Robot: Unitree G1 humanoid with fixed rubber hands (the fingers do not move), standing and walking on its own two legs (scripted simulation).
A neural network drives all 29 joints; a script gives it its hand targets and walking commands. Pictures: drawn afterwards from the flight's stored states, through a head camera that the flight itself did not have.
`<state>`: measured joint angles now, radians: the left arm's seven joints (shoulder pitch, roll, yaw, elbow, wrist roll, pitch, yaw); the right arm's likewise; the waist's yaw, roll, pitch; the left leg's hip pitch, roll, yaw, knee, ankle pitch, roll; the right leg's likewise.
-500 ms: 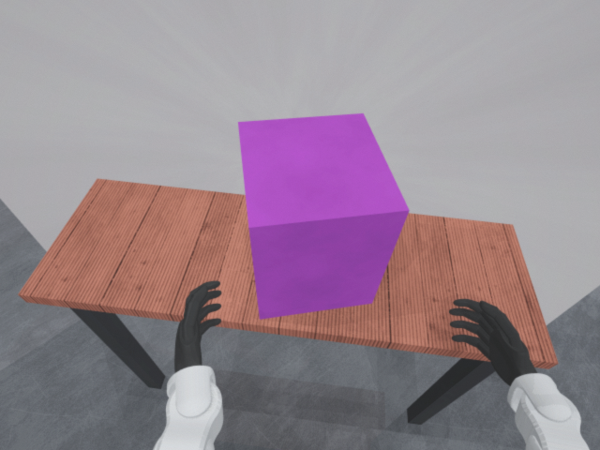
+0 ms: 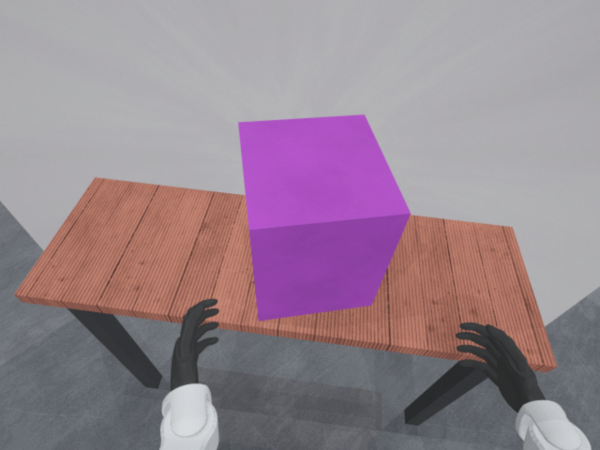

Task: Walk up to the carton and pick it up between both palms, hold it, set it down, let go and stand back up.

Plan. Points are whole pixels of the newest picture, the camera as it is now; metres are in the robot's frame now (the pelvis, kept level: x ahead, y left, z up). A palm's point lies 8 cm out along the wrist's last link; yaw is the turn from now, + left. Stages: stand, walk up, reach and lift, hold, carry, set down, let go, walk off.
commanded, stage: set down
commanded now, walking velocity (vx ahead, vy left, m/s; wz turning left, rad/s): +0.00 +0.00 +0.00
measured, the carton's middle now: (309, 220) +0.46 +0.04 +0.01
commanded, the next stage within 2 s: let go in 1.58 s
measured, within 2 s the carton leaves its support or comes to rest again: neither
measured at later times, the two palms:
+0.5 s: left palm (184, 370) +0.21 +0.17 -0.02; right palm (503, 389) +0.24 -0.25 -0.03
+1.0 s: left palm (159, 376) +0.20 +0.21 -0.03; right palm (482, 395) +0.24 -0.22 -0.05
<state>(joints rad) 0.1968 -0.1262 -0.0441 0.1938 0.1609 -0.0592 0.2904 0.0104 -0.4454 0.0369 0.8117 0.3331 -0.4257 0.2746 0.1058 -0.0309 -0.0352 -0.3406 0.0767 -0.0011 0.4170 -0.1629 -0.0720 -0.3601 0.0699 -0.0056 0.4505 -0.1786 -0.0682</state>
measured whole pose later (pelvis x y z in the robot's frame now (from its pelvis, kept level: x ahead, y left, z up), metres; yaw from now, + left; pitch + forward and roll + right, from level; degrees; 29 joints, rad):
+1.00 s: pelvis +0.02 +0.01 +0.00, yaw +1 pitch +6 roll +0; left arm 0.22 -0.03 0.03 0.23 0.16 0.01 0.10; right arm 0.10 -0.33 0.04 0.75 0.31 -0.36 0.12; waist 0.11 -0.04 -0.04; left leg -0.34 0.05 0.00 0.42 -0.19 -0.06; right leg -0.36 0.05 0.00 0.45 -0.21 -0.05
